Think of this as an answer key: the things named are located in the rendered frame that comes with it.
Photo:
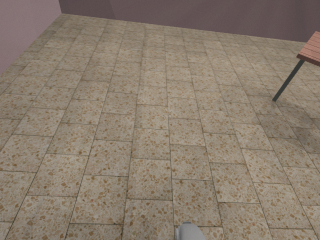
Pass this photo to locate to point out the table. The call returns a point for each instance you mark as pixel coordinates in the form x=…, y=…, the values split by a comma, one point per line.
x=309, y=53

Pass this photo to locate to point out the right robot thigh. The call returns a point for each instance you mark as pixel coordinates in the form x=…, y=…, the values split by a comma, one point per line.
x=189, y=231

